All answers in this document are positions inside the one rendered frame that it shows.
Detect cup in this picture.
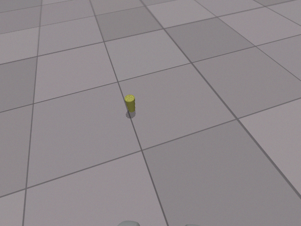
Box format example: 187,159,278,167
125,95,135,112

